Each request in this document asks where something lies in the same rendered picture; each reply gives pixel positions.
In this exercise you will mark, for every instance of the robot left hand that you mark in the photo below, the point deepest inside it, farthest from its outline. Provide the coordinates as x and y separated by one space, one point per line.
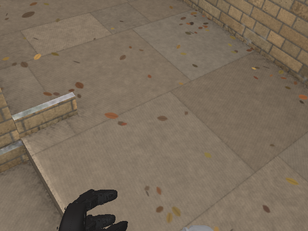
75 216

